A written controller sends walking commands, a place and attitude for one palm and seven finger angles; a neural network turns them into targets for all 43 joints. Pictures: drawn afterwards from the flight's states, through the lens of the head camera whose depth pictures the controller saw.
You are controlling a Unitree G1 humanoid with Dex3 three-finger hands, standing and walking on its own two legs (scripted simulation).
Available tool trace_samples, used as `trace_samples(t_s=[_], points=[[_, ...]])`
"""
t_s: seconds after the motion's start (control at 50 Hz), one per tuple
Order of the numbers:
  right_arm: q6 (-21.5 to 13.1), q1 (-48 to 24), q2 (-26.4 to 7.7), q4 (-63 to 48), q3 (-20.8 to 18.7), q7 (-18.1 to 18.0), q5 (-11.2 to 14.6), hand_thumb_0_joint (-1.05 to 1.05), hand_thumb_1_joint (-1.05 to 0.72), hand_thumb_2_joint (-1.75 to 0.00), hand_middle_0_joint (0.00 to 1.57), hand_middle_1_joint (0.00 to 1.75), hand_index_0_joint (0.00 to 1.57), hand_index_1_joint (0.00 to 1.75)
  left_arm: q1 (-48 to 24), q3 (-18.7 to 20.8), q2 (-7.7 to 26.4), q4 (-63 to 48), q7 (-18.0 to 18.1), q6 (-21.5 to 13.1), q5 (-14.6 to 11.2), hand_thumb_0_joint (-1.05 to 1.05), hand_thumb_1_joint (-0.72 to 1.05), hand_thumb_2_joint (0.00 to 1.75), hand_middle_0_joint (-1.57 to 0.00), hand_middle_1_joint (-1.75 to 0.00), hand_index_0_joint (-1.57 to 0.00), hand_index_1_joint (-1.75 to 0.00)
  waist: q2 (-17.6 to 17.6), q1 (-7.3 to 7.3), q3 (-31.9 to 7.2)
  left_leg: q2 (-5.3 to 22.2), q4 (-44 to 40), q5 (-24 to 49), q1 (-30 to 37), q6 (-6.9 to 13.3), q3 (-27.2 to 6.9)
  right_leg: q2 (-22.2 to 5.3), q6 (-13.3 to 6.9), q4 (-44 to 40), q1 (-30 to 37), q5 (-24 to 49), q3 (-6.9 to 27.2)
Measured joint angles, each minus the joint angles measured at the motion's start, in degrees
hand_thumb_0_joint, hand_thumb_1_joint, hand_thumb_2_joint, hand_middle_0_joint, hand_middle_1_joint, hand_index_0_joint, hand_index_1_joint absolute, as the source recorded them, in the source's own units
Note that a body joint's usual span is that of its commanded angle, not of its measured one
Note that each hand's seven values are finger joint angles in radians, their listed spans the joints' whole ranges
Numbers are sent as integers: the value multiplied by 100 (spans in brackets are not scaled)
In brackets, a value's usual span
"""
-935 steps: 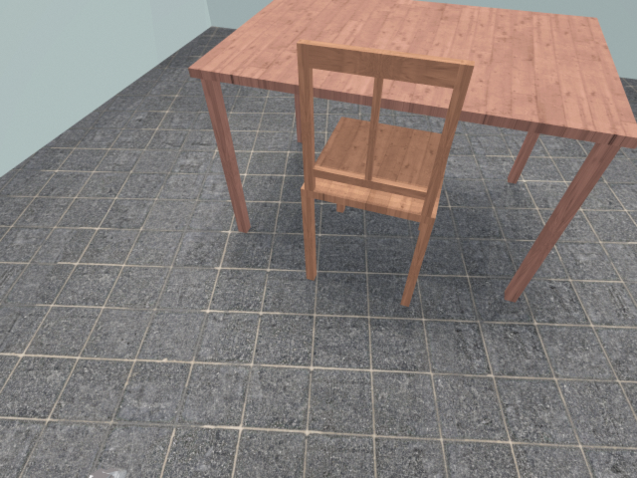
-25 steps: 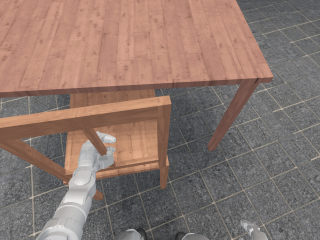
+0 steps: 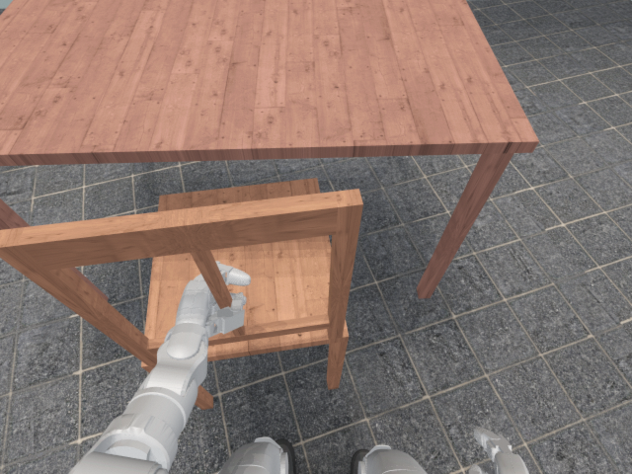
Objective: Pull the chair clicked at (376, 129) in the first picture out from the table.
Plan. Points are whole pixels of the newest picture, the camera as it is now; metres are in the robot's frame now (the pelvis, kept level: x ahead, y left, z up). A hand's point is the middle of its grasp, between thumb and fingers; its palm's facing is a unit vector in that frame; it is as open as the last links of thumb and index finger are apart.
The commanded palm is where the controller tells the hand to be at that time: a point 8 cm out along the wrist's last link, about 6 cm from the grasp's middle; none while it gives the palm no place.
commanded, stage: step backward, pulling the chair out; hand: left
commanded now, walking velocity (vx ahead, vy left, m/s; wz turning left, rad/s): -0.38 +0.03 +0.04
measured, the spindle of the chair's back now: (222, 296) +0.35 +0.15 -0.06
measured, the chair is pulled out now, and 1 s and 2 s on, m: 0.16 0.25 0.45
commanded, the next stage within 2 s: none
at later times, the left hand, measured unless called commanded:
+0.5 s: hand (233, 335) +0.30 +0.13 -0.06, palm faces -0.03 -0.98 -0.18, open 5.1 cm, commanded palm +0.27 +0.18 -0.06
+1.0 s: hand (225, 370) +0.25 +0.13 -0.06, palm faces +0.00 -0.98 -0.18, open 5.1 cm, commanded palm +0.22 +0.19 -0.05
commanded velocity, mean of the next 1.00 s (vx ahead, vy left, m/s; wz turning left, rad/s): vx -0.38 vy -0.01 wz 0.00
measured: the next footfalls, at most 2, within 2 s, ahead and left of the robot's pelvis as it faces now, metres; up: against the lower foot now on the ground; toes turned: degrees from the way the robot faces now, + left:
left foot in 0.28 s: -0.03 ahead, +0.16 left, +0.00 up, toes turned +3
right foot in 0.84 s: +0.00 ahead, -0.11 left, +0.00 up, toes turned -2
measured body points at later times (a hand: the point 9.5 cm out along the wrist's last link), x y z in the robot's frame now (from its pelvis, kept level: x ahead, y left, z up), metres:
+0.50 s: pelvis -0.04 +0.01 +0.00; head +0.04 +0.00 +0.44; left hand +0.29 +0.18 -0.05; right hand +0.08 -0.24 -0.13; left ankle -0.05 +0.16 -0.72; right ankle +0.07 -0.11 -0.72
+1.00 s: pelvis -0.09 +0.00 +0.01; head +0.00 -0.01 +0.45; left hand +0.24 +0.18 -0.05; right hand +0.02 -0.24 -0.13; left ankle -0.08 +0.14 -0.72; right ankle -0.04 -0.11 -0.72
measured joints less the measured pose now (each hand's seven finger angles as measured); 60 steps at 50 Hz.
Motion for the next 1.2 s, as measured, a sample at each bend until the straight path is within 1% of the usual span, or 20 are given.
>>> trace_samples(t_s=[0.04, 0.08, 0.18, 0.24, 0.28, 0.3, 0.34, 0.42, 0.54, 0.64, 0.68, 0.72, 0.8, 0.84, 0.9, 0.98, 1.08, 1.12, 1.14, 1.2], points=[[-54, 25, 46, 36, 18, 7, 7, 0, -91, -90, 20, 30, 20, 30, 45, 64, 4, -33, 4, -29, -2, 3, 72, 83, -33, -118, -50, -145, 49, -5, -12, 30, 151, -94, -108, -39, -28, 17, -50, 77, -77, 69, -38], [-114, 45, 50, 120, 13, 15, 24, 0, -90, -90, 20, 30, 21, 30, 103, 106, -6, -40, 47, -86, 3, 3, 71, 84, -35, -118, -50, -145, 58, -28, -37, -9, 412, -685, -243, -136, -83, -6, -88, 125, -145, 33, -49], [-221, 96, -161, 445, -63, 27, 19, 1, -91, -90, 20, 30, 21, 30, 113, 186, -172, 83, 153, -139, 77, 3, 72, 84, -34, -118, -50, -145, -66, -78, -133, -307, 1406, -1798, -119, -336, -497, -234, -50, -61, -184, 170, 20], [-250, 127, -352, 527, -111, 4, 20, 1, -91, -90, 20, 30, 20, 30, 4, 117, -243, 84, 141, -55, 144, 4, 72, 83, -33, -119, -50, -145, -103, -171, -191, -197, 713, -1620, 406, -368, -600, -395, 43, -158, -255, 256, -51], [-228, 155, -501, 479, -187, -33, 16, 1, -91, -90, 20, 30, 20, 30, -91, -22, -287, -28, 119, 46, 183, 3, 72, 82, -32, -120, -50, -145, -9, -221, -211, 6, -31, -821, 736, -341, -656, -433, 119, -122, -369, 280, -167], [-181, 103, -507, 465, -238, -51, 14, 1, -91, -90, 20, 30, 20, 30, -161, -84, -266, -90, 108, 100, 186, 3, 73, 82, -31, -121, -50, -145, -68, -206, -132, -30, -74, -725, 737, -381, -621, -484, 154, -128, -386, 311, -146], [-65, 27, -456, 332, -277, -54, -4, 1, -91, -90, 20, 30, 20, 30, -182, -150, -174, -261, 79, 182, 176, 3, 73, 81, -30, -122, -50, -145, -216, -126, -5, -65, -93, -815, 772, -416, -470, -499, 205, -229, -387, 454, -5], [35, 8, -242, -18, -254, 19, -70, 1, -91, -90, 20, 30, 20, 30, 13, -111, -17, -603, 16, 220, 187, 2, 73, 80, -30, -122, -50, -145, -320, -106, 75, -20, 6, -933, 767, -432, -322, -452, 104, -103, -447, 475, 60], [58, -51, 55, -73, -128, 109, -36, 1, -91, -90, 20, 30, 20, 30, 301, 82, 21, -762, 12, 149, 163, 2, 72, 82, -33, -123, -50, -145, -117, -139, 54, 217, 391, -1142, 613, -540, -391, -237, 10, -40, -457, 429, -41], [10, -162, -91, 175, -113, 80, 1, 0, -91, -90, 20, 30, 20, 30, 42, 111, -175, -481, 78, 144, 233, 3, 72, 82, -32, -122, -50, -145, -44, -187, 4, -59, 1037, -2092, 299, -412, -512, -359, 38, -262, -527, 650, -134], [15, -160, -176, 220, -82, 55, 8, 0, -91, -90, 20, 30, 20, 30, -30, 33, -200, -477, 90, 204, 273, 2, 72, 82, -31, -123, -50, -145, -84, -215, -9, -110, 525, -1695, 459, -359, -439, -428, 90, -349, -541, 754, -159], [67, -137, -201, 195, -69, 10, -12, 0, -91, -90, 20, 30, 20, 30, -5, -60, -160, -550, 89, 252, 275, 2, 73, 81, -30, -124, -50, -145, -208, -173, 13, -148, 193, -737, 554, -266, -324, -474, 147, -381, -541, 752, -82], [116, 79, -189, 28, -161, -29, -70, 1, -91, -90, 20, 30, 20, 30, 226, -176, -166, -676, 39, 269, 188, 3, 74, 80, -28, -123, -50, -145, -58, -88, -16, 4, 138, -860, 583, -204, -301, -278, 92, 488, -456, -323, -28], [41, 171, -117, 107, -179, 17, -85, 1, -91, -90, 20, 30, 20, 30, 265, -221, -154, -644, 0, 207, 220, 3, 74, 80, -28, -123, -50, -145, -43, -9, -47, 53, 121, -865, 579, -247, -338, -215, 48, 296, -22, 19, -23], [-54, 79, -38, 264, -147, 111, -140, 1, -91, -90, 20, 30, 20, 30, 139, -173, -94, -468, -22, 21, 266, 3, 72, 82, -31, -124, -50, -145, -11, 145, 36, 177, 136, -828, 540, -336, -300, -88, 97, -252, 272, -181, 8], [-28, -144, 1, 252, -151, 127, -77, 1, -91, -90, 20, 30, 20, 30, -102, 85, -24, -182, 15, -76, 165, 3, 72, 83, -33, -122, -50, -145, 77, 13, 178, 265, 131, -660, 431, -426, -333, -1, 20, -406, 218, 105, -34], [6, -288, -222, 177, -198, 37, -18, 0, -91, -90, 20, 30, 21, 30, -165, 300, -59, -202, 90, 50, 157, 3, 72, 82, -33, -120, -50, -145, 41, -237, 90, -30, 805, -1673, 226, -451, -567, -148, 41, -382, -87, 256, 7], [23, -282, -347, 118, -195, 1, -13, 0, -91, -90, 20, 30, 20, 30, -100, 257, -75, -405, 101, 150, 198, 3, 72, 82, -32, -121, -50, -145, 29, -313, 61, -7, 329, -1372, 447, -426, -561, -202, 107, -376, -178, 321, -2], [39, -274, -395, 83, -208, -21, -18, 0, -91, -90, 20, 30, 20, 30, -56, 207, -74, -540, 101, 195, 208, 3, 73, 81, -31, -122, -50, -145, 26, -348, 63, 30, 31, -772, 526, -370, -536, -219, 145, -355, -218, 340, -22], [149, -222, -327, -67, -252, -34, -50, 1, -91, -90, 20, 30, 20, 30, 158, 43, 28, -971, 79, 281, 212, 2, 74, 80, -28, -122, -50, -145, -257, -225, 144, -57, -57, -617, 588, -275, -319, -313, 181, -279, -261, 419, 133]])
